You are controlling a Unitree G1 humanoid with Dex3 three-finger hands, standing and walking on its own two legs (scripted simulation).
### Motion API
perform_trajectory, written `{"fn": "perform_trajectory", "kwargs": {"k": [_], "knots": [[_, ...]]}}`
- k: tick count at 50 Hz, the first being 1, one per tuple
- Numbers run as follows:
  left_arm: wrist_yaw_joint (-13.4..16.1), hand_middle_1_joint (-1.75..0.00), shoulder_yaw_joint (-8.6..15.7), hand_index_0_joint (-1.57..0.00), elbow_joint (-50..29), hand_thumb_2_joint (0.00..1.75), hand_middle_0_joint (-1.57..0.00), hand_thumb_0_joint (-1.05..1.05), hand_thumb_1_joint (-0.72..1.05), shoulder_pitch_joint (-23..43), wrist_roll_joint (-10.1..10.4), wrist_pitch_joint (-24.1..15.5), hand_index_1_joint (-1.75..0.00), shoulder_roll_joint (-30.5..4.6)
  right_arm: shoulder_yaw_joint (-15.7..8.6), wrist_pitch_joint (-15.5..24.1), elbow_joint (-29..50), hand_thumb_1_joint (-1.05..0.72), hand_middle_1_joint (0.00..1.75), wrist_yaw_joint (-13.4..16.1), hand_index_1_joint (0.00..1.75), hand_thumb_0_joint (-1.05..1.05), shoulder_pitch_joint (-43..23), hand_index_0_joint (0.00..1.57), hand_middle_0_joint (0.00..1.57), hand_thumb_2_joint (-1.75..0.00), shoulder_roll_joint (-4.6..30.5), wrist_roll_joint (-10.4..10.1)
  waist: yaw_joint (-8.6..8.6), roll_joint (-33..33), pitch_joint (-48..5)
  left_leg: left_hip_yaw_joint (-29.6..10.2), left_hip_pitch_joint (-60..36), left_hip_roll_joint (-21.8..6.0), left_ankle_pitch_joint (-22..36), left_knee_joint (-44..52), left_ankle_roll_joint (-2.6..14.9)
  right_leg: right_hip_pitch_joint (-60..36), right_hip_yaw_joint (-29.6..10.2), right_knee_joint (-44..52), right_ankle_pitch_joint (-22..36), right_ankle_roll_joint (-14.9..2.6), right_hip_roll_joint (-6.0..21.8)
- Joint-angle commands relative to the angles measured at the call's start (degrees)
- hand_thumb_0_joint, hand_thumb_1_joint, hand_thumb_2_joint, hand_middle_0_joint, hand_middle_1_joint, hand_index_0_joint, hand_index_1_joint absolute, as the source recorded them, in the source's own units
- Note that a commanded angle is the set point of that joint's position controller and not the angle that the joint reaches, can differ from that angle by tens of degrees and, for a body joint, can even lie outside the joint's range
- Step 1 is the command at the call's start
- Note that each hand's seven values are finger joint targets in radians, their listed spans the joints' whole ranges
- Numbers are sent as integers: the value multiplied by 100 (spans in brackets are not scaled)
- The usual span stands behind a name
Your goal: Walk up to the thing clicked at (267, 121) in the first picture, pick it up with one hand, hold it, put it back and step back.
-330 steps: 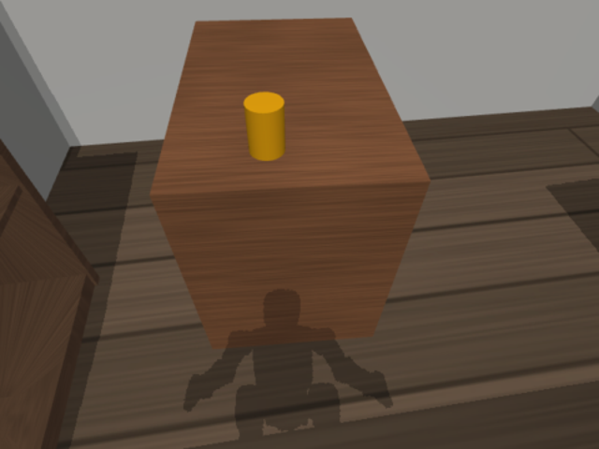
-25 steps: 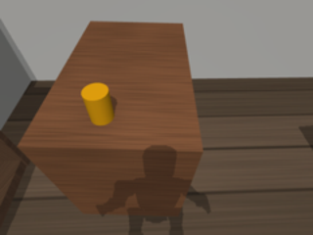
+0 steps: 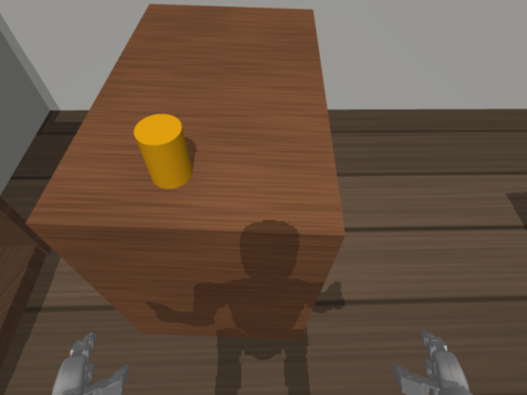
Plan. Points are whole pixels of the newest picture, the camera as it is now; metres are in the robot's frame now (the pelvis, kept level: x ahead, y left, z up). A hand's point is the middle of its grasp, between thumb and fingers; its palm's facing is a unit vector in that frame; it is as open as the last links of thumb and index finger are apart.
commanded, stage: rise first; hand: left
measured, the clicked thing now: (165, 152) +0.53 +0.18 +0.03
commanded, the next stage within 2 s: go down in 1.62 s
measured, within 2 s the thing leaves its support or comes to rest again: neither
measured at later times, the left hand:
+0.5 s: hand (78, 341) +0.20 +0.25 +0.01, palm faces +0.27 -0.89 -0.36, open 17.3 cm
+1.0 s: hand (52, 334) +0.19 +0.24 +0.08, palm faces +0.31 -0.86 -0.41, open 17.7 cm
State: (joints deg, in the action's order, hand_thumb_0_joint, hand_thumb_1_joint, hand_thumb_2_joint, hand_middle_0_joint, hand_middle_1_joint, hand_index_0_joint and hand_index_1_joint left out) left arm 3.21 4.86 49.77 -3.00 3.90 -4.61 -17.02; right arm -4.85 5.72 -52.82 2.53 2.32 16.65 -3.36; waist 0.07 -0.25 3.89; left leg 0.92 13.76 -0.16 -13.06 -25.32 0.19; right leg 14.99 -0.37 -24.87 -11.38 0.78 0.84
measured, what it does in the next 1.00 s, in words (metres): stands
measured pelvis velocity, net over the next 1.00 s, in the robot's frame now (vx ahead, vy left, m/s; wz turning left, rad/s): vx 0.02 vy -0.01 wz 0.03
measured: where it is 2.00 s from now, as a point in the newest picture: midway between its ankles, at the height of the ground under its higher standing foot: outside the picture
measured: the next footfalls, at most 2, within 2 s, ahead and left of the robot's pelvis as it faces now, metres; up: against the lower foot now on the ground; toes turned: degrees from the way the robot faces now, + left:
none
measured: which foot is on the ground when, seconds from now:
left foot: down 0.00-1.00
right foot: down 0.00-1.00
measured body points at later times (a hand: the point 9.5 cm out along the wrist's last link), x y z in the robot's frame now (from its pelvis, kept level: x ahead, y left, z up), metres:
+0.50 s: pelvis +0.02 +0.00 +0.00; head +0.02 -0.02 +0.45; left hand +0.18 +0.29 +0.03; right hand +0.18 -0.26 -0.09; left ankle +0.00 +0.12 -0.74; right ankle +0.02 -0.13 -0.74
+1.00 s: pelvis +0.02 -0.01 +0.00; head +0.02 -0.04 +0.45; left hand +0.17 +0.29 +0.11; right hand +0.19 -0.27 -0.09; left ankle +0.00 +0.12 -0.74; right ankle +0.02 -0.13 -0.74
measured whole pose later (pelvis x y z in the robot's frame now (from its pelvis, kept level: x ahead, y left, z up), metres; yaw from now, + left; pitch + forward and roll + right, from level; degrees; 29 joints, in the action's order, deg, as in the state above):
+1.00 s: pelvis +0.02 -0.01 +0.00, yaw +2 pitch -3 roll +0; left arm 1.3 14.0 -8.0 -27.8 3.1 -11.3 -18.1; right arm -8.4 5.6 -37.2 2.4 13.4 13.6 -1.2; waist -2.7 -3.3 2.5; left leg -1.1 6.3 -0.2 -13.8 -22.9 -0.6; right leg 7.5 1.7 -24.0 -13.6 0.0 0.8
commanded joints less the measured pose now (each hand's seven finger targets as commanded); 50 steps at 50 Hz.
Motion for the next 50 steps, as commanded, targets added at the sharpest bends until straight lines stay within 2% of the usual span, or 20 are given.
{"fn": "perform_trajectory", "kwargs": {"k": [1,2,3,5,8,11,14,16,18,19,22,30,31,38,41,44,46,48,49,50], "knots": [[131,-6,603,-7,-929,18,-7,0,5,-424,-131,-110,-6,-1143,-501,95,619,-4,5,127,5,0,553,5,5,-18,977,53,-68,-108,-1604,88,-452,41,1361,263,9,-729,203,215,1231,-153,-97],[152,-6,768,-7,-1202,15,-7,0,-2,-496,-153,-114,-5,-1324,-478,94,1003,2,5,127,5,0,397,5,5,-16,965,68,-175,-107,-1720,103,-493,37,1404,303,-7,-872,212,269,1231,-154,-96],[140,-6,708,-7,-1525,14,-6,0,-4,-635,-123,-110,-5,-1197,-283,65,1264,6,5,97,5,0,585,5,5,-15,707,33,-159,-186,-1671,138,-500,56,1342,346,-7,-853,219,337,1161,-144,-77],[125,-6,499,-7,-2015,12,-6,0,-16,-731,-78,-76,-6,-879,-227,38,1603,13,5,109,5,0,677,5,5,-13,612,12,-108,-26,-1247,149,-387,43,1137,430,2,-648,248,420,961,-141,-86],[205,-5,690,-4,-3051,9,-5,0,-31,-286,-81,-163,-5,-1158,-88,115,2455,28,5,158,5,0,183,5,5,-9,583,5,-176,-75,-1156,129,-353,19,819,543,7,-669,249,484,627,-160,-61],[238,-5,510,-4,-3740,7,-5,0,-44,-443,-78,-234,-5,-902,-80,183,2767,38,5,201,5,0,478,5,5,-6,531,46,-116,-160,-894,109,-366,-21,715,611,7,-679,260,500,539,-167,-96],[276,-4,829,-4,-4359,3,-5,0,-57,-984,-95,-267,-5,-1145,-199,219,2769,47,5,212,5,0,958,5,5,-4,566,86,-173,-362,-955,131,-530,0,977,553,-5,-783,268,470,748,-180,-93],[241,-4,726,-4,-4639,2,-5,0,-57,-1231,-87,-278,-5,-936,-153,240,2841,49,5,178,5,0,764,5,5,-3,473,103,-211,-273,-836,104,-523,-22,1084,531,7,-818,290,443,838,-188,-105],[229,-4,1013,-4,-4767,2,-4,0,-57,-1470,-74,-286,-4,-1109,-364,226,2831,50,5,181,5,0,933,5,5,-3,653,122,-160,-135,-803,100,-579,-40,1151,524,11,-831,316,446,904,-177,-137],[196,-4,991,-4,-4932,1,-4,0,-56,-1567,-79,-296,-4,-1063,-468,209,2828,51,5,172,5,0,1101,5,5,-3,679,130,-129,-127,-822,103,-637,-43,1223,509,17,-880,311,441,1002,-175,-127],[81,-4,863,-4,-5318,0,-4,0,-55,-1832,-48,-357,-4,-838,-293,178,2641,52,5,87,5,0,1117,5,5,-2,375,107,-209,-172,-574,107,-618,-10,1227,537,22,-759,349,435,988,-183,-124],[19,-3,1324,-4,-6057,1,-4,0,-57,-1845,-49,-569,-4,-1153,-561,212,2522,52,5,84,5,0,754,5,5,-3,570,185,-245,-115,-637,109,-682,24,1116,502,53,-863,311,480,890,-138,-54],[-10,-3,1148,-3,-6205,1,-4,0,-57,-1896,-63,-595,-4,-988,-427,229,2531,52,5,69,5,0,664,5,5,-2,430,195,-278,-72,-677,77,-679,11,1136,506,53,-907,332,449,903,-143,-71],[-29,-3,1472,-3,-6466,2,-4,0,-58,-2123,-65,-807,-4,-1170,-639,250,2524,52,5,102,5,0,648,5,5,-3,637,225,-259,52,-703,85,-725,52,1109,462,82,-970,328,489,893,-119,-38],[-60,-3,1426,-3,-6773,2,-4,0,-58,-2165,-74,-914,-4,-1087,-484,238,2423,52,5,60,5,0,720,5,5,-3,353,199,-306,-157,-675,74,-749,62,1184,493,67,-951,346,459,969,-137,-30],[-104,-3,1442,-3,-6780,2,-4,0,-58,-2214,-53,-955,-4,-1083,-529,248,2298,52,5,61,5,0,734,5,5,-3,370,183,-263,-32,-509,82,-726,90,1018,498,92,-796,342,499,842,-102,-7],[-89,-3,1663,-3,-6926,2,-4,0,-58,-2107,-46,-1010,-4,-1250,-707,275,2452,53,5,73,5,0,639,5,5,-3,589,198,-272,-65,-616,62,-731,67,981,511,82,-877,349,496,788,-119,-20],[-114,-3,1583,-3,-7189,2,-4,0,-58,-2064,-51,-1087,-4,-1197,-374,263,2337,52,5,20,5,0,795,5,5,-3,152,169,-339,-126,-608,52,-736,79,1102,501,93,-893,362,475,910,-120,-10],[-104,-3,1622,-3,-7030,3,-4,0,-59,-2156,-43,-1088,-4,-1256,-623,278,2402,52,5,51,5,0,646,5,5,-3,457,169,-265,-123,-582,75,-732,107,1061,491,97,-835,333,489,889,-108,13],[-120,-3,1604,-3,-7149,2,-4,0,-58,-2103,-33,-1112,-4,-1200,-512,280,2261,53,5,40,5,0,764,5,5,-3,300,182,-294,-45,-503,68,-705,104,1011,480,107,-794,350,499,855,-94,14]]}}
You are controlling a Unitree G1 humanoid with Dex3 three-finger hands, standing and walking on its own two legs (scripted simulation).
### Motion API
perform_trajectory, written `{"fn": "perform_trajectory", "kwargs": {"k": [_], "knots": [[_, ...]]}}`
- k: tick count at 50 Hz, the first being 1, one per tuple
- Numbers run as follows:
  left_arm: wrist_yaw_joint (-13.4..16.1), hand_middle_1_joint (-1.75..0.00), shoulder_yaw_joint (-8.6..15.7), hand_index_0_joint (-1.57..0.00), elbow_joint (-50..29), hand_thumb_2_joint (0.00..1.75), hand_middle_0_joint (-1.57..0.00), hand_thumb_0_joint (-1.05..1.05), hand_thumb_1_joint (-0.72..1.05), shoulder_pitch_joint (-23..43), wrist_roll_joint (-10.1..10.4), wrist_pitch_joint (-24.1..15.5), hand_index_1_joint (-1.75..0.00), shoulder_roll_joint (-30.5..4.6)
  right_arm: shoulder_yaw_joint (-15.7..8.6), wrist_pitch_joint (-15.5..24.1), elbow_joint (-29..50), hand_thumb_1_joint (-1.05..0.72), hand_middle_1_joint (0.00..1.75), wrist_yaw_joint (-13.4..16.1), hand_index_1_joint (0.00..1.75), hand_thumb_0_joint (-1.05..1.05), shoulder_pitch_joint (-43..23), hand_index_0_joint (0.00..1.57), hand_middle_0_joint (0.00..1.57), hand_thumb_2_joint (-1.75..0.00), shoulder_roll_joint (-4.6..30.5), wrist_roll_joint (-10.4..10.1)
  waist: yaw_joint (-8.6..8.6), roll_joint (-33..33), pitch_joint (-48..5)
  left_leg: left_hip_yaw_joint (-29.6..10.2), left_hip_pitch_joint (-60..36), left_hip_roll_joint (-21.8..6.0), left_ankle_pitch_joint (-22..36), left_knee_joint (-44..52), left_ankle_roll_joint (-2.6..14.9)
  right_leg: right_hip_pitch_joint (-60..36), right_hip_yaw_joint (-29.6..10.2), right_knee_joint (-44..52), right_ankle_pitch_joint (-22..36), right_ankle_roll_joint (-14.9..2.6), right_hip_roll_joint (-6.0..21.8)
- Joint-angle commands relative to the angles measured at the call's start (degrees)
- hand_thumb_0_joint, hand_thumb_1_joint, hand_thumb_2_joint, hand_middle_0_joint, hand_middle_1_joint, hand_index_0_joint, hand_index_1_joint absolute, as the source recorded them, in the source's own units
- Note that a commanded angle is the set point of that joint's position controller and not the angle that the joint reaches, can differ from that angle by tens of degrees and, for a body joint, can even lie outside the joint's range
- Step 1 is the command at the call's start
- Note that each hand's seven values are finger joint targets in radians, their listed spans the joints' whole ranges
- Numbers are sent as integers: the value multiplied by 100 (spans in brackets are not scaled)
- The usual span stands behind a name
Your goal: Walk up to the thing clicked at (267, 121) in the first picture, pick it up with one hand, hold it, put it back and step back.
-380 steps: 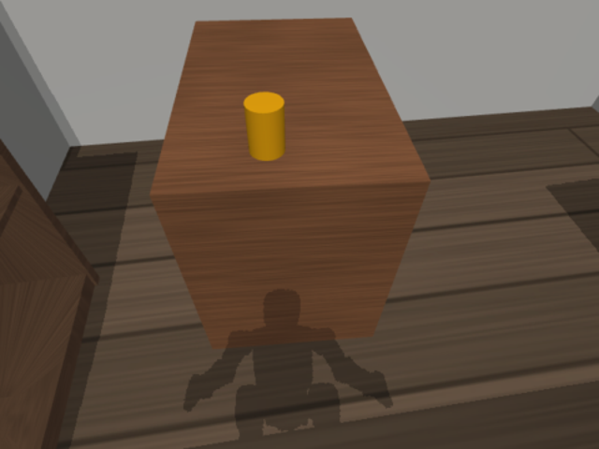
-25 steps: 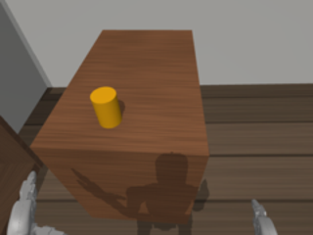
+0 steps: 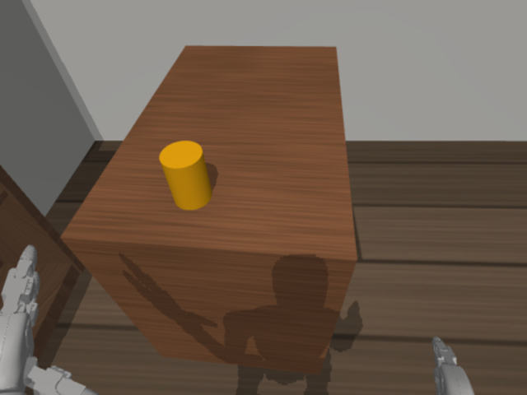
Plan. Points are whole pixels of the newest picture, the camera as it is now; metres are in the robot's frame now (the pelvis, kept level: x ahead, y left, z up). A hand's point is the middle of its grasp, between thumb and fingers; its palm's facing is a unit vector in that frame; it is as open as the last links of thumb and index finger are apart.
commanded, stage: rise first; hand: left
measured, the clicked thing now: (187, 176) +0.51 +0.17 +0.03
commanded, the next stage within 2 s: go down in 0.62 s
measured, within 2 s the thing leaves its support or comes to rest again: neither
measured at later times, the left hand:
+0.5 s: hand (54, 325) +0.18 +0.25 +0.12, palm faces +0.29 -0.85 -0.43, open 17.7 cm
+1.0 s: hand (39, 296) +0.21 +0.26 +0.14, palm faces +0.33 -0.87 -0.38, open 17.7 cm
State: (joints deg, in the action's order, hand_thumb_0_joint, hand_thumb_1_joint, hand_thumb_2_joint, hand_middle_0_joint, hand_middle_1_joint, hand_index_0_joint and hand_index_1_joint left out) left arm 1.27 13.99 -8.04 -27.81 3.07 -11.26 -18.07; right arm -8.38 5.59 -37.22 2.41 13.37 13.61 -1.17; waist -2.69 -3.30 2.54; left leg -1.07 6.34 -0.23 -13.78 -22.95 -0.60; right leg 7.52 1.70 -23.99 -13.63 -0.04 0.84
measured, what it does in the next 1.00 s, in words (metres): stands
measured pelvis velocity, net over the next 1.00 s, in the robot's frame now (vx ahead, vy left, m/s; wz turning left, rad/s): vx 0.00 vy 0.00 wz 0.02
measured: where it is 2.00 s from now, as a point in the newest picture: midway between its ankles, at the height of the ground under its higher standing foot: outside the picture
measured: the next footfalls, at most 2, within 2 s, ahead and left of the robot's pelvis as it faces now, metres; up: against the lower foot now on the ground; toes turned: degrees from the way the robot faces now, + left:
none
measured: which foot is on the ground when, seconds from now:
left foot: down 0.00-1.00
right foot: down 0.00-1.00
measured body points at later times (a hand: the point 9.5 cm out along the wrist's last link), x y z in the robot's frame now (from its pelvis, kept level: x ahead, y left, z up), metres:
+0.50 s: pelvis -0.01 +0.00 +0.00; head +0.00 -0.02 +0.45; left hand +0.16 +0.29 +0.14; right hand +0.15 -0.26 -0.10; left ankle -0.01 +0.13 -0.74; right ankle +0.00 -0.12 -0.74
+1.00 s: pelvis +0.00 +0.00 -0.01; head -0.01 -0.02 +0.44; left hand +0.18 +0.31 +0.16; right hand +0.17 -0.25 -0.10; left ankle -0.01 +0.13 -0.74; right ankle +0.00 -0.12 -0.74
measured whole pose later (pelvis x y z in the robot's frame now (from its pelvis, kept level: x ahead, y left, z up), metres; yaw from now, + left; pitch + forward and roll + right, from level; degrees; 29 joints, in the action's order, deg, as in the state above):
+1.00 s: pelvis +0.00 +0.00 -0.01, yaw +1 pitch -2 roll +0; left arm -4.2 21.1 -10.5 -20.5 6.4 -17.7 -19.4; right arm -8.1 6.1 -38.2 1.5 12.5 12.6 -1.2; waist -2.4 -2.6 0.5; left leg -1.8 9.7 0.5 -16.1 -27.9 -0.3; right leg 10.3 2.4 -28.5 -16.1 0.4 1.6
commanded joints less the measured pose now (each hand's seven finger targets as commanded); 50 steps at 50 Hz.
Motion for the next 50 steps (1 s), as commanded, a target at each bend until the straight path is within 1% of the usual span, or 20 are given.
{"fn": "perform_trajectory", "kwargs": {"k": [1,3,5,7,11,13,15,16,20,23,26,27,29,35,37,38,40,46,47,50], "knots": [[81,-3,809,-3,-1149,3,-4,0,-59,296,58,-437,-4,-1198,-314,311,763,52,5,65,5,0,-490,5,5,-3,820,-35,5,277,-365,275,68,124,979,245,194,-50,130,435,973,1,31],[71,-3,789,-3,-1352,4,-5,0,-60,313,41,-495,-5,-1133,-219,325,735,52,5,50,5,0,-482,5,5,-4,661,-37,-53,250,-412,268,48,132,943,270,194,-71,124,448,923,-18,42],[58,-3,779,-3,-1309,4,-4,0,-59,219,48,-528,-4,-1098,-405,341,734,52,5,61,5,0,-440,5,5,-4,857,-29,3,370,-421,250,31,110,963,256,192,-53,145,424,945,-8,13],[56,-3,767,-3,-1484,4,-4,0,-59,236,46,-585,-5,-1064,-184,368,865,53,5,23,5,0,-544,5,5,-3,646,-64,-67,254,-472,220,25,93,1047,272,170,-123,178,368,964,-51,-20],[58,-3,775,-3,-1687,5,-4,0,-59,261,35,-653,-5,-1111,-315,379,773,52,5,33,5,0,-487,5,5,-4,734,-49,-51,254,-513,215,-8,95,1052,267,177,-122,173,372,972,-46,-10],[57,-3,779,-3,-1614,4,-4,0,-59,205,36,-668,-5,-1062,-160,389,710,52,5,19,5,0,-493,5,5,-4,585,-47,-73,247,-383,213,63,97,958,285,179,-106,183,385,893,-42,-11],[70,-3,857,-2,-1597,5,-4,0,-59,271,43,-689,-5,-1143,-490,408,828,53,5,54,5,0,-534,5,5,-4,959,-40,22,320,-458,206,35,85,932,293,174,-80,186,391,873,-40,-27],[46,-3,775,-3,-1618,6,-4,0,-60,173,48,-698,-5,-1058,-294,418,770,52,5,31,5,0,-550,5,5,-4,761,-51,-78,290,-356,191,96,80,871,322,168,-94,214,389,780,-46,-46],[64,-4,878,-3,-2010,6,-4,0,-60,362,48,-793,-5,-1188,-229,423,663,52,5,-5,5,0,-473,5,5,-4,612,-59,-136,104,-346,185,169,82,778,352,149,-99,225,386,667,-66,-52],[44,-4,862,-3,-1756,7,-5,0,-61,208,62,-791,-6,-1102,-392,461,764,52,5,18,5,0,-426,5,5,-5,790,-64,-19,339,-380,217,116,95,761,303,185,-80,182,426,699,-30,-29],[42,-4,934,-3,-2049,7,-5,0,-61,389,67,-848,-6,-1183,-281,473,671,52,5,-2,5,0,-476,5,5,-5,671,-74,-88,133,-381,194,102,76,774,340,152,-43,213,380,689,-61,-51],[42,-4,877,-3,-1874,8,-5,0,-61,200,52,-826,-7,-1129,-471,490,716,51,5,16,5,0,-434,5,5,-5,862,-69,-20,194,-407,173,93,61,843,337,142,-61,225,354,754,-61,-70],[39,-4,843,-3,-1961,8,-5,0,-61,153,54,-853,-7,-1072,-230,514,811,51,5,-23,5,0,-471,5,5,-6,621,-84,-80,171,-409,164,119,60,884,324,138,-125,241,342,761,-67,-73],[42,-4,933,-3,-2071,9,-5,0,-61,174,59,-889,-6,-1120,-285,514,759,52,5,-7,5,0,-443,5,5,-6,644,-69,-87,266,-498,189,55,87,1027,251,166,-145,202,335,950,-34,-27],[46,-7,1014,-5,-2139,5,-5,0,-61,293,68,-920,-7,-1219,-316,501,695,50,5,-3,5,0,-408,5,5,-5,687,-76,-55,219,-456,191,62,83,1042,256,160,-111,207,322,958,-42,-36],[-117,-6,949,-5,-1956,6,-6,0,-61,388,181,-1102,-7,-779,1,479,647,50,5,-98,5,0,-597,5,5,-6,405,-1,-81,438,-653,157,282,88,1022,-47,126,-51,189,100,899,10,-36],[-219,-7,1218,-5,-1704,6,-6,0,-61,463,268,-1155,-8,-1036,-319,459,750,49,5,-71,5,0,-620,5,5,-6,765,14,-30,486,-717,156,296,89,975,-78,119,-19,175,66,887,22,-25],[-396,-5,1439,-5,-1435,7,-5,0,-60,1354,356,-1043,-6,-1417,-294,304,728,52,5,-28,5,0,-419,5,5,-5,685,-30,138,266,-607,197,350,165,826,-138,133,223,133,49,846,51,41],[-449,-5,1379,-5,-1531,7,-5,0,-61,1589,410,-1004,-6,-1378,-87,285,557,52,5,-40,5,0,-408,5,5,-5,432,-38,105,97,-586,194,372,178,812,-124,133,232,133,38,847,42,58],[-676,-4,1468,-4,-1051,7,-5,0,-61,2165,589,-751,-5,-1528,-17,283,544,52,5,26,5,0,-566,5,5,-5,421,-87,196,109,-552,168,453,171,618,-97,156,299,122,71,715,48,75]]}}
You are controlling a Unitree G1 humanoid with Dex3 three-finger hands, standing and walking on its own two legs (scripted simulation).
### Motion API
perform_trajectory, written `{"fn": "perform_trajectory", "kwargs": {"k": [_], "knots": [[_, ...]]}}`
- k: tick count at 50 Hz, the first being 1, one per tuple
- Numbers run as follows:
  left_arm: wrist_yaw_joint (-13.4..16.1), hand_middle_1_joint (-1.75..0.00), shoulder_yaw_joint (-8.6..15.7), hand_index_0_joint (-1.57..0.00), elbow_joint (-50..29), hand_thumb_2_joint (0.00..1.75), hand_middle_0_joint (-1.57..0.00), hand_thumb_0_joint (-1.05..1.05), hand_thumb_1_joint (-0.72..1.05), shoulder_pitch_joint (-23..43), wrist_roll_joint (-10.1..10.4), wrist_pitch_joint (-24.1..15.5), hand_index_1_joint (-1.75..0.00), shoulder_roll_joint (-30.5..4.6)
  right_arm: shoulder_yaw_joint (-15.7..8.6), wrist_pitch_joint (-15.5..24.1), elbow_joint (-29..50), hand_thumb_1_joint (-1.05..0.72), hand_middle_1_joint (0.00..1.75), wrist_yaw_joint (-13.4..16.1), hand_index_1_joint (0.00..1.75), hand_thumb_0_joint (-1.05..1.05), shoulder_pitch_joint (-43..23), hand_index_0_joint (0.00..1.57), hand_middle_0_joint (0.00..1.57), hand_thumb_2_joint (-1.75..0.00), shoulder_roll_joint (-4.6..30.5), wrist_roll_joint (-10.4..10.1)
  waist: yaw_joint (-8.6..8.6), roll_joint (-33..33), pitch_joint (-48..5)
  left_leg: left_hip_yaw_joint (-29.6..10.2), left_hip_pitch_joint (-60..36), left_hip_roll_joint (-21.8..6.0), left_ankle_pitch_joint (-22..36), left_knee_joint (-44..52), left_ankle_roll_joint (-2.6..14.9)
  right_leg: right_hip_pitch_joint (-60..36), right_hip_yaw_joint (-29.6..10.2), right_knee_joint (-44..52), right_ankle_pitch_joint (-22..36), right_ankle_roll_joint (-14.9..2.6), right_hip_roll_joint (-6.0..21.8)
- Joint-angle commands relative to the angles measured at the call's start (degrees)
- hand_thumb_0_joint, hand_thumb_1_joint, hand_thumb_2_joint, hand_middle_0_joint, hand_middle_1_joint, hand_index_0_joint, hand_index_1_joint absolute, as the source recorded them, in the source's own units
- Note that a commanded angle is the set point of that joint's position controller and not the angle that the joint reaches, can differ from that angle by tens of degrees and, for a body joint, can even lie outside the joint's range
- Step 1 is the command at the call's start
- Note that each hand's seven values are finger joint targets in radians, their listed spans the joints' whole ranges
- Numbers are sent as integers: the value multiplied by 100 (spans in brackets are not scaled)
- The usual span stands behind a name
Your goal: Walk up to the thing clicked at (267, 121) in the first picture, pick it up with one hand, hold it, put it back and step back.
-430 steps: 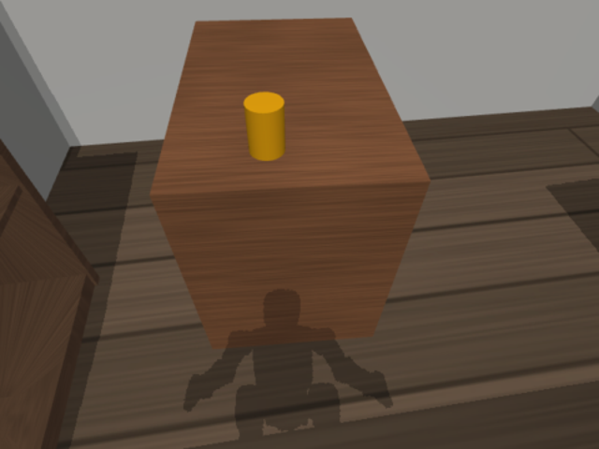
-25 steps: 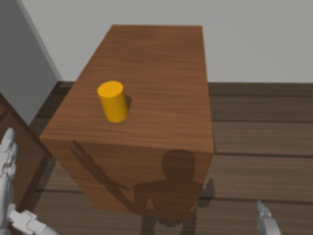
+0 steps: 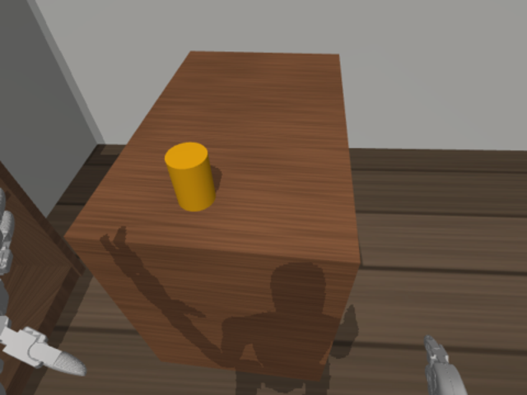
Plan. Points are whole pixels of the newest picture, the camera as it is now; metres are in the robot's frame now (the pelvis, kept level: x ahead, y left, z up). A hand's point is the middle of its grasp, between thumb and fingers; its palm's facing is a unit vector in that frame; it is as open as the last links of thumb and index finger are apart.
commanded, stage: go down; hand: left
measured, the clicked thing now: (191, 177) +0.52 +0.16 +0.04
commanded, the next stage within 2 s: none
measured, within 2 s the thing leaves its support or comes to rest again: neither
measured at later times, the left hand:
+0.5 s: hand (53, 210) +0.32 +0.30 +0.16, palm faces +0.09 -0.99 -0.06, open 17.7 cm
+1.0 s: hand (47, 183) +0.37 +0.32 +0.17, palm faces +0.09 -1.00 +0.00, open 17.7 cm
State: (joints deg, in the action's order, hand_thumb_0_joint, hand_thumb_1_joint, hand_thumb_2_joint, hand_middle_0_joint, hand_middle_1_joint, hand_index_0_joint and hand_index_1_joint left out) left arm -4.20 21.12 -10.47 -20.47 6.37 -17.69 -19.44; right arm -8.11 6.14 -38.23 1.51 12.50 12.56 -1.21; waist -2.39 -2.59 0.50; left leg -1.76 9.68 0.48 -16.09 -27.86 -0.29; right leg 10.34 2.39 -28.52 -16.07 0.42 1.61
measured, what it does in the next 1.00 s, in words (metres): stands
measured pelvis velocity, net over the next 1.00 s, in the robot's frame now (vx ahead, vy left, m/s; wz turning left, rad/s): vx -0.01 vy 0.01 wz -0.02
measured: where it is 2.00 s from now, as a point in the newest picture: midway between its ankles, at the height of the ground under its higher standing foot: outside the picture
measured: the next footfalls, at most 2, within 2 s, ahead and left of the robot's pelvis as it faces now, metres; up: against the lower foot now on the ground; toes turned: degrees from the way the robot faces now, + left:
none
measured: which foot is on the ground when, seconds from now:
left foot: down 0.00-1.00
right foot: down 0.00-1.00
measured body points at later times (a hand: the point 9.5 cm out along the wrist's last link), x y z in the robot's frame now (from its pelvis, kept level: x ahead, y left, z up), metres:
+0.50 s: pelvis +0.00 +0.01 +0.00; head -0.01 +0.00 +0.45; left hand +0.31 +0.35 +0.16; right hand +0.15 -0.26 -0.08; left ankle -0.01 +0.12 -0.74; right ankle -0.01 -0.12 -0.74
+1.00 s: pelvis -0.01 +0.01 +0.00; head +0.01 +0.01 +0.45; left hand +0.36 +0.38 +0.17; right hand +0.13 -0.26 -0.08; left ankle -0.01 +0.12 -0.74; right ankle -0.01 -0.12 -0.74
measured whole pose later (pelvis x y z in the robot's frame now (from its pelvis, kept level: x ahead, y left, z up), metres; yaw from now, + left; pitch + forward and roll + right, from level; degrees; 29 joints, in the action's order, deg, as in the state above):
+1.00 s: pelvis -0.01 +0.01 +0.00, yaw -1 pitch +4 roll +0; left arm -29.7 29.8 47.4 30.8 13.8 0.5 -38.4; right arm 0.9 11.7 -39.9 8.0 13.1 14.2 -1.1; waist 1.9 -0.1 -3.2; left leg -0.8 17.5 0.1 -14.2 -27.3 0.1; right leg 17.9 1.5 -26.5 -13.0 0.6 1.2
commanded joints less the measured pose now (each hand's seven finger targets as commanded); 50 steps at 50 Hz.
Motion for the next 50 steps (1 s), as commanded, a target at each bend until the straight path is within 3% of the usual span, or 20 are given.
{"fn": "perform_trajectory", "kwargs": {"k": [1,2,4,7,9,12,15,22,24,26,28,30,34,35,37,39,41,43,44,50], "knots": [[-242,-4,781,-4,-550,7,-5,0,-61,1549,334,12,-5,-1438,-223,249,803,52,5,169,5,0,-653,5,5,-5,868,-86,244,152,-364,213,82,77,817,413,125,53,55,534,934,-5,-26],[-362,-4,725,-4,-502,8,-5,0,-61,1912,415,87,-5,-1430,164,235,477,52,5,164,5,0,-532,5,5,-5,378,-111,210,-24,-283,199,114,90,822,429,131,99,66,537,936,-18,-20],[-613,-4,898,-3,-55,8,-4,0,-61,2529,597,300,-5,-1766,24,275,804,52,5,287,5,0,-1058,5,5,-5,768,-130,266,187,-614,171,44,70,858,422,146,38,52,565,990,-7,-14],[-993,-5,1007,-3,220,8,-4,0,-61,3327,751,592,-6,-2158,310,274,548,53,5,360,5,0,-848,5,5,-5,544,-173,202,-121,-848,138,-38,68,1011,473,149,-97,67,550,1071,-68,-27],[-1268,-3,1156,-3,690,8,-3,0,-57,3549,882,817,-4,-2350,146,332,530,52,5,442,5,0,-759,5,5,-5,826,-170,223,-125,-1076,132,-148,61,1269,440,130,-187,76,516,1285,-69,-42],[-1615,-3,1205,-2,1407,9,-3,0,-57,3879,1092,1130,-5,-2328,399,397,717,53,5,468,5,0,-676,5,5,-5,687,-190,187,5,-1307,120,-206,43,1584,413,137,-292,95,503,1555,-86,-51],[-1895,-3,1201,-2,1909,9,-3,0,-58,4252,1232,1407,-5,-2413,266,466,942,53,5,522,5,0,-683,5,5,-5,956,-211,199,-22,-1426,105,-252,7,1849,431,103,-271,93,466,1733,-119,-74],[-2111,-3,1371,-2,2242,9,-3,0,-59,4790,1118,1620,-4,-2762,339,564,989,53,5,488,5,0,-269,5,5,-5,928,-156,60,-262,-1375,104,-154,-52,2001,452,35,-87,123,427,1617,-167,-161],[-2111,-3,1361,-2,2049,10,-3,0,-56,5078,1111,1579,-4,-2798,529,589,1049,54,5,451,5,0,-339,5,5,-5,715,-143,13,-344,-1536,116,-188,-53,2128,414,32,-139,104,416,1720,-168,-149],[-2095,-2,1396,-2,2151,10,-3,0,-55,5090,1112,1592,-4,-2860,308,595,1027,54,5,491,5,0,-313,5,5,-5,968,-129,80,-257,-1599,120,-225,-56,2082,396,55,-121,79,421,1731,-159,-141],[-2104,-3,1349,-2,2083,10,-3,0,-57,5326,1104,1591,-4,-2842,408,628,1002,54,5,494,5,0,-403,5,5,-5,896,-107,77,-428,-1714,99,-302,-72,2179,391,38,-136,76,396,1792,-173,-141],[-2128,-3,1362,-3,2192,8,-4,0,-56,5652,1090,1622,-3,-3015,280,641,901,54,5,565,5,0,-520,5,5,-5,1043,-108,153,-491,-1737,116,-360,-44,2216,346,66,-57,42,410,1898,-159,-114],[-2306,-3,1247,-3,2829,9,-3,0,-61,6289,1102,1698,-4,-3170,396,714,602,54,5,666,5,0,-644,5,5,-5,963,-122,326,-252,-1421,113,-196,-5,1569,421,147,193,27,531,1520,-115,-101],[-2341,-3,1306,-3,3018,7,-4,0,-61,6385,1083,1693,-4,-3348,252,730,572,54,5,712,5,0,-675,5,5,-5,1130,-121,369,-104,-1426,108,-175,8,1383,432,175,253,30,574,1374,-96,-107],[-2451,-4,1270,-3,3466,8,-3,0,-61,6434,1026,1690,-4,-3374,499,742,340,54,5,710,5,0,-368,5,5,-5,868,-84,392,-94,-1407,124,-130,35,1254,409,194,347,17,587,1290,-84,-107],[-2540,-4,1145,-4,4237,7,-4,0,-61,6240,999,1738,-4,-3296,506,749,453,55,5,735,5,0,-445,5,5,-5,918,-81,435,11,-1308,143,-62,65,1081,409,222,485,25,628,1166,-69,-106],[-2568,-4,1272,-4,4029,8,-3,0,-61,6880,1024,1624,-5,-3644,457,809,549,56,5,749,5,0,-347,5,5,-5,1059,-41,463,-8,-1560,149,-111,65,1118,363,214,428,22,610,1229,-61,-115],[-2607,-4,1134,-4,4036,7,-4,0,-61,7173,998,1561,-5,-3639,644,802,457,56,5,728,5,0,-230,5,5,-5,851,-35,444,-329,-1669,157,-163,67,1200,359,182,499,19,581,1280,-89,-104],[-2590,-5,1222,-4,4355,8,-4,0,-61,7142,963,1555,-5,-3765,542,835,708,55,5,749,5,0,-323,5,5,-5,1086,-16,444,-105,-1797,119,-189,37,1319,335,173,434,42,555,1351,-88,-127],[-2562,-5,1194,-4,4754,9,-4,0,-61,7663,848,1324,-5,-4077,604,889,738,56,5,764,5,0,-674,5,5,-5,1077,-13,401,-273,-1978,63,-75,8,1468,250,130,509,22,483,1405,-125,-133]]}}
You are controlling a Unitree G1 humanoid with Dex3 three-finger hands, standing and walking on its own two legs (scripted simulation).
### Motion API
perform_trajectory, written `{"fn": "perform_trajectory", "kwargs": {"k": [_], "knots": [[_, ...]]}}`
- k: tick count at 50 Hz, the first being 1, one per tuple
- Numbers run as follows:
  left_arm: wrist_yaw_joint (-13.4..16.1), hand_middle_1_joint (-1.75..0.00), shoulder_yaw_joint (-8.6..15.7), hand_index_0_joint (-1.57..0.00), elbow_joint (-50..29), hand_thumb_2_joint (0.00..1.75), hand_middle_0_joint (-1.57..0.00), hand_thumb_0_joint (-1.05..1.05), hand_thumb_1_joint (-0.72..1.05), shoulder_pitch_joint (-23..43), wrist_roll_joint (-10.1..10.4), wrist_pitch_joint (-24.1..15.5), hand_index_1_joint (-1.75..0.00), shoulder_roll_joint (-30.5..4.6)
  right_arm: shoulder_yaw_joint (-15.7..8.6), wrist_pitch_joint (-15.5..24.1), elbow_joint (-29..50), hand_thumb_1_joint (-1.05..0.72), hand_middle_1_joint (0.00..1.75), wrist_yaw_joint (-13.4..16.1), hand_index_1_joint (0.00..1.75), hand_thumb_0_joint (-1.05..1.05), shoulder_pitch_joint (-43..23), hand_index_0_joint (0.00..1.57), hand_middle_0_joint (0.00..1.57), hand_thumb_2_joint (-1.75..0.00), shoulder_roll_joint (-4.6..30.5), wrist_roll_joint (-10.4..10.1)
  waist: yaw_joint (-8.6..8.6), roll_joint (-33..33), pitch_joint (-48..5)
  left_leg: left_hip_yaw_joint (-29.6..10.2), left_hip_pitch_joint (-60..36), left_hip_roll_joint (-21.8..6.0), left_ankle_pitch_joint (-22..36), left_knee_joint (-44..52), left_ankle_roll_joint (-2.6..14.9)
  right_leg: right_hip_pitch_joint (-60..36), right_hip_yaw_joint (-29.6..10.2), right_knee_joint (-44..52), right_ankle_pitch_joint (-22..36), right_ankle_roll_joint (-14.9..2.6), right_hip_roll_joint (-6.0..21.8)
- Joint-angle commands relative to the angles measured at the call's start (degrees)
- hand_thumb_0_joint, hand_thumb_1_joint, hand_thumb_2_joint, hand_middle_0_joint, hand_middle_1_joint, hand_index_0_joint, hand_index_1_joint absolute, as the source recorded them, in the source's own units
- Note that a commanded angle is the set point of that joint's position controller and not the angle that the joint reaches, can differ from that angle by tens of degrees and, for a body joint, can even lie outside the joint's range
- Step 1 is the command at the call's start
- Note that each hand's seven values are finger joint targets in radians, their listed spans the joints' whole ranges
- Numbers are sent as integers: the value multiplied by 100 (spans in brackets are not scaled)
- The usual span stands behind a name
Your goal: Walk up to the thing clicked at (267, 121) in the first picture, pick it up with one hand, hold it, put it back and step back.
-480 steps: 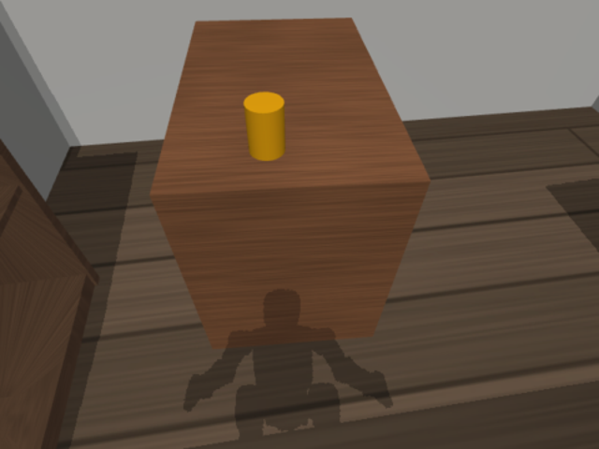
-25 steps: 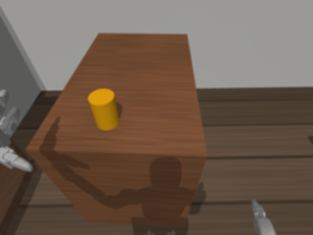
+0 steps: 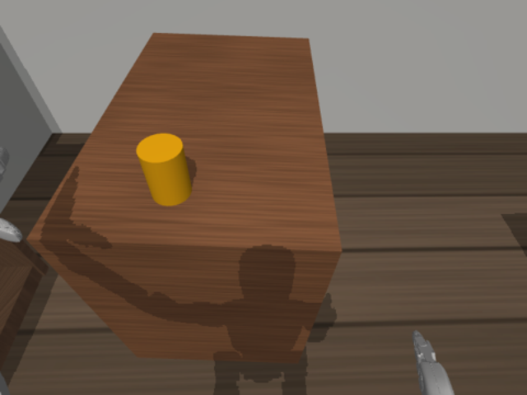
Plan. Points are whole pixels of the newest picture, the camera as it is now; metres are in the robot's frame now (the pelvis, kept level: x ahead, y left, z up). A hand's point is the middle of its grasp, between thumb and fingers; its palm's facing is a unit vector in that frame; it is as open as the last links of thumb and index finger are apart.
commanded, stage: go down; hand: left
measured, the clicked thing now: (166, 170) +0.52 +0.17 +0.03
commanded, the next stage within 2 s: approach in 1.72 s
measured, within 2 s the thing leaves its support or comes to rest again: neither
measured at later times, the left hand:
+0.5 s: hand (8, 165) +0.41 +0.34 +0.16, palm faces +0.10 -0.99 -0.01, open 17.6 cm
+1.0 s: hand (7, 153) +0.43 +0.35 +0.16, palm faces +0.12 -0.99 +0.00, open 17.6 cm
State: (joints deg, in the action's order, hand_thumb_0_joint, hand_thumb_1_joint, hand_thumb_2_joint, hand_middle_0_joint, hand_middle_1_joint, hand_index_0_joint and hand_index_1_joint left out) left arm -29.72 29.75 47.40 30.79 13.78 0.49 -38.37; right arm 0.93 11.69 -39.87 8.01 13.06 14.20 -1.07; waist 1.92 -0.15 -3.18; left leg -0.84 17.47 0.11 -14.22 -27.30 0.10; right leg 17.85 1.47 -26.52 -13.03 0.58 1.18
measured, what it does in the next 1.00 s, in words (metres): stands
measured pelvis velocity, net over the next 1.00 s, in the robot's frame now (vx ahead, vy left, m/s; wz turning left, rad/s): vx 0.01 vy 0.00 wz -0.01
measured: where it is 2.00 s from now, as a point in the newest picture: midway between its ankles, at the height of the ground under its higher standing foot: outside the picture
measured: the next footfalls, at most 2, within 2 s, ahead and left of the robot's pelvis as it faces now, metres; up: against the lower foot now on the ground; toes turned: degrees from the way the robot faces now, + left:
none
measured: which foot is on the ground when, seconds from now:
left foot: down 0.00-1.00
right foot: down 0.00-1.00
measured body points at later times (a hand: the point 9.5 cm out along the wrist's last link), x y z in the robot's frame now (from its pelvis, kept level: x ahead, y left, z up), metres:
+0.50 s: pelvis +0.01 +0.01 +0.00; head +0.05 +0.01 +0.45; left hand +0.39 +0.39 +0.17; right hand +0.16 -0.26 -0.09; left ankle -0.01 +0.12 -0.74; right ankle +0.00 -0.13 -0.74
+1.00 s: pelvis +0.01 +0.00 -0.01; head +0.07 +0.01 +0.44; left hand +0.42 +0.40 +0.17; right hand +0.16 -0.27 -0.08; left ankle -0.01 +0.12 -0.74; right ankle +0.00 -0.13 -0.74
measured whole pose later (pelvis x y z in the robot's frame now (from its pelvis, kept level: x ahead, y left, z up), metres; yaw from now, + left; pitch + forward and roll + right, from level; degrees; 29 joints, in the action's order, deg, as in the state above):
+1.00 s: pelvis +0.01 +0.00 -0.01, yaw +0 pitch +11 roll -1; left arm -33.0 32.7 64.1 42.0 11.1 -5.4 -48.4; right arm 1.9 11.5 -36.6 7.3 11.3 15.0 -0.5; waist 5.7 0.0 -5.7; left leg -1.1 26.7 -0.8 -17.3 -32.8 0.0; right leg 26.1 1.6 -29.6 -14.8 0.5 0.3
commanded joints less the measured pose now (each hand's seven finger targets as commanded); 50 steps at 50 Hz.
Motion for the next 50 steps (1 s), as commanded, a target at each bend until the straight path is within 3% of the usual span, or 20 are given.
{"fn": "perform_trajectory", "kwargs": {"k": [1,4,6,9,11,12,18,19,20,25,26,27,28,30,32,34,35,44,48,50], "knots": [[-14,-5,402,-4,-879,9,-4,0,-61,2517,87,-546,-5,-2270,-247,356,996,55,5,118,5,0,-831,5,5,-5,872,-24,-33,-442,-1718,-28,-810,56,1330,148,101,-323,96,268,1166,-129,-80],[-54,-4,454,-4,-604,8,-4,0,-61,2492,21,-656,-5,-2490,-190,301,801,55,5,117,5,0,-657,5,5,-5,807,-36,-32,-546,-1699,-51,-735,33,1333,135,85,-258,84,260,1128,-148,-98],[-84,-4,489,-4,-574,8,-4,0,-59,2612,57,-683,-5,-2496,-140,319,956,55,5,118,5,0,-648,5,5,-5,764,-40,-1,-605,-1996,-45,-912,27,1621,69,82,-333,88,223,1348,-154,-103],[-130,-5,478,-4,-390,8,-4,0,-60,2460,12,-687,-5,-2624,-270,288,810,55,5,117,5,0,-487,5,5,-5,875,-20,35,-685,-1960,-32,-886,26,1717,24,86,-229,78,225,1415,-154,-108],[-187,-4,437,-4,-304,8,-4,0,-59,2363,9,-699,-5,-2562,-69,288,626,55,5,81,5,0,-436,5,5,-5,631,-28,-7,-814,-1717,-10,-711,40,1558,46,80,-174,73,245,1295,-156,-109],[-201,-4,457,-4,-351,7,-4,0,-59,2412,38,-714,-4,-2580,-187,301,741,55,5,87,5,0,-441,5,5,-5,762,-27,48,-768,-1859,0,-796,31,1710,-5,92,-151,62,216,1432,-152,-114],[-231,-4,410,-3,-486,9,-3,0,-57,2711,61,-762,-4,-2563,-203,298,666,55,5,65,5,0,-501,5,5,-5,846,-10,115,-907,-2026,-106,-1061,-106,2381,-109,18,68,106,141,1614,-208,-177],[-229,-4,433,-4,-535,9,-4,0,-57,2774,90,-775,-4,-2587,-245,328,842,55,5,80,5,0,-739,5,5,-5,909,-22,88,-862,-2017,-97,-1080,-94,2312,-128,32,40,103,151,1577,-194,-173],[-223,-4,427,-3,-456,9,-4,0,-57,2760,75,-773,-4,-2568,-324,333,817,55,5,88,5,0,-606,5,5,-5,993,-5,168,-792,-2047,-94,-1083,-88,2288,-143,41,39,106,139,1607,-188,-169],[-189,-3,444,-4,-318,8,-4,0,-57,2772,72,-765,-4,-2576,-248,299,903,55,5,67,5,0,-536,5,5,-5,951,-6,174,-627,-2136,-94,-1033,-63,2311,-202,64,-12,105,103,1715,-174,-156],[-185,-4,488,-4,-344,9,-4,0,-56,2790,46,-780,-4,-2726,-423,287,759,55,5,75,5,0,-416,5,5,-5,1074,-10,206,-748,-2077,-91,-999,-66,2294,-195,48,50,99,94,1687,-180,-158],[-190,-4,444,-4,-263,8,-4,0,-57,2760,22,-764,-5,-2644,-250,276,735,55,5,44,5,0,-366,5,5,-5,912,9,164,-780,-2086,-105,-1056,-86,2409,-221,38,101,113,76,1690,-189,-170],[-207,-4,483,-4,-177,8,-4,0,-57,2697,15,-766,-4,-2709,-336,268,806,55,5,49,5,0,-337,5,5,-5,994,4,199,-787,-2077,-90,-1011,-67,2385,-232,42,82,111,94,1697,-176,-155],[-220,-4,512,-4,-102,9,-4,0,-56,2647,-6,-751,-5,-2744,-206,255,674,55,5,15,5,0,-275,5,5,-5,810,-1,121,-799,-2087,-81,-917,-50,2462,-262,55,32,97,52,1794,-181,-139],[-265,-4,488,-4,-113,8,-4,0,-59,2773,-3,-785,-5,-2760,-267,268,943,55,5,29,5,0,-540,5,5,-5,913,10,165,-696,-2145,-67,-864,-36,2392,-273,84,-27,77,34,1858,-161,-127],[-285,-4,494,-4,-70,8,-4,0,-59,2987,-28,-824,-5,-2838,-152,263,944,55,5,1,5,0,-505,5,5,-5,822,8,202,-755,-2088,-72,-795,-41,2232,-274,77,73,73,35,1716,-170,-137],[-283,-4,526,-4,-72,9,-4,0,-58,3024,-30,-834,-5,-2908,-139,261,929,54,5,6,5,0,-591,5,5,-5,810,5,139,-820,-2036,-76,-691,-34,2111,-255,65,69,77,37,1594,-177,-130],[-282,-4,581,-4,346,8,-4,0,-58,3231,-107,-904,-5,-3193,-290,266,1106,54,5,47,5,0,-536,5,5,-5,1005,16,260,-665,-2247,-87,-479,-20,1767,-379,105,90,46,-77,1472,-149,-128],[-366,-4,520,-4,547,9,-5,0,-58,3135,-115,-931,-5,-3132,-172,249,1102,55,5,12,5,0,-381,5,5,-5,884,26,293,-768,-2380,-98,-579,-40,2360,-525,99,202,65,-195,1872,-162,-124],[-383,-4,530,-5,526,8,-5,0,-60,3340,-154,-943,-5,-3262,-198,243,1106,55,5,17,5,0,-367,5,5,-5,904,27,329,-919,-2416,-104,-652,-49,2450,-574,90,325,64,-218,1879,-167,-126]]}}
